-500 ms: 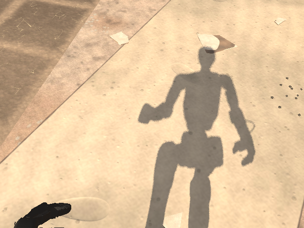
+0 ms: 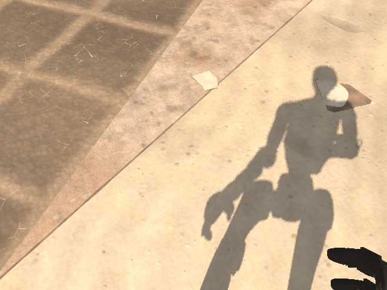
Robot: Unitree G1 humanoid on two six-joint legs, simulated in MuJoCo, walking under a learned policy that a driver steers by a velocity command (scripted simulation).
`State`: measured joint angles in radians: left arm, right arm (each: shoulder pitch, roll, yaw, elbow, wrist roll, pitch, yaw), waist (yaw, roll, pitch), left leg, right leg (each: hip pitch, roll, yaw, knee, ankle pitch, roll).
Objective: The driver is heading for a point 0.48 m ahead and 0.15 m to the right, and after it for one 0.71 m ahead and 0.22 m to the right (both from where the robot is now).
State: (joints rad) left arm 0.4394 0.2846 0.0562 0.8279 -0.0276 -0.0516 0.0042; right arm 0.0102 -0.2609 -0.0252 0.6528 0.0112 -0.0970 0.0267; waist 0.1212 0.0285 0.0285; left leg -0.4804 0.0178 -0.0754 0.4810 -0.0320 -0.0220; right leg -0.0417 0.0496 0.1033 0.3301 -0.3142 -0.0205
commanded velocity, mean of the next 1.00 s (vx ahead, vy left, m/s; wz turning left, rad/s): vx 0.37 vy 0.00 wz -0.54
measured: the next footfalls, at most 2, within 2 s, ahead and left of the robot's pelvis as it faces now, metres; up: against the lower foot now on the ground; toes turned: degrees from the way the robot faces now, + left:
left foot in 0.04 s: +0.17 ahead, +0.13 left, +0.00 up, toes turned -4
right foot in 0.54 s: +0.40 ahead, -0.18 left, +0.00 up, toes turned -23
